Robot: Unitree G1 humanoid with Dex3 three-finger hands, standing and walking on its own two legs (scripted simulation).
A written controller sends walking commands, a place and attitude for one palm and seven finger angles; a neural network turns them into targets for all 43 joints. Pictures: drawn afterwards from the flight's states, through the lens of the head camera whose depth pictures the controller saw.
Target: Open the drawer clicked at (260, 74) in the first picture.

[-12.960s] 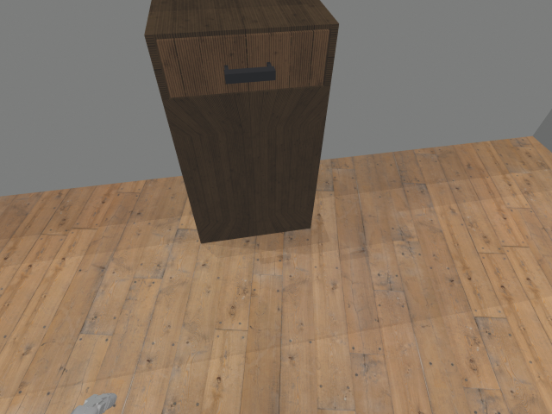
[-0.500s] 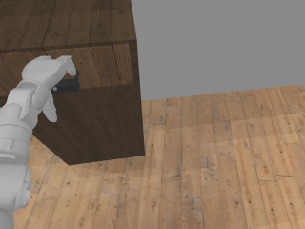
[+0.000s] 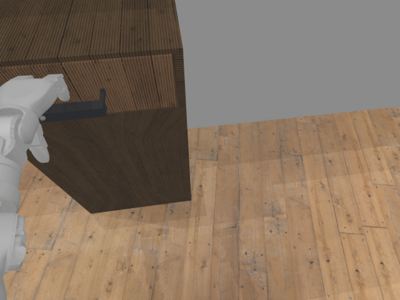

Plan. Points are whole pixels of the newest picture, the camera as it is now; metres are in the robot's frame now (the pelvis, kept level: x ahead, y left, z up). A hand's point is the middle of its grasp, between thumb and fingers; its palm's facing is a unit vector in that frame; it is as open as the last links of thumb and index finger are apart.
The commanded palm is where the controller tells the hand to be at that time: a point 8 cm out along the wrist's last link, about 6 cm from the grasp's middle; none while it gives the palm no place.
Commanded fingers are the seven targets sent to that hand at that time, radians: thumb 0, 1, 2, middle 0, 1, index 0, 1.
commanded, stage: move the hooked fingers above the handle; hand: left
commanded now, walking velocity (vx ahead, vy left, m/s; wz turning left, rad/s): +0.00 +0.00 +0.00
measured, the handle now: (75, 103) +0.52 +0.30 +0.05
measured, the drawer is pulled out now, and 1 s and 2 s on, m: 0.00 0.00 0.00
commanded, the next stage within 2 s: none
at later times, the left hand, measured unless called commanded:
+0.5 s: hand (48, 111) +0.45 +0.31 +0.10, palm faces -0.12 +0.02 -0.99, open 13.7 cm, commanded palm +0.44 +0.31 +0.16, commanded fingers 0.00 -0.50 0.30 -0.30 -1.20 -0.30 -1.20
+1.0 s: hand (60, 107) +0.46 +0.30 +0.09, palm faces -0.13 +0.00 -0.99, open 13.8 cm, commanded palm +0.45 +0.30 +0.16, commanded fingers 0.00 -0.50 0.30 -0.30 -1.20 -0.30 -1.20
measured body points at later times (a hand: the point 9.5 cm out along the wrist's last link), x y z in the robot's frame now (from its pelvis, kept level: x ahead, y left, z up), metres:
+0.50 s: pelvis +0.00 +0.00 +0.00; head +0.07 -0.01 +0.45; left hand +0.45 +0.31 +0.15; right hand +0.05 -0.26 -0.14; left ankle -0.04 +0.08 -0.73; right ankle -0.01 -0.12 -0.73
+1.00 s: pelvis +0.01 +0.00 +0.00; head +0.08 -0.01 +0.44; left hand +0.47 +0.29 +0.15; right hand +0.05 -0.28 -0.13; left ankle -0.04 +0.08 -0.73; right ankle -0.01 -0.12 -0.73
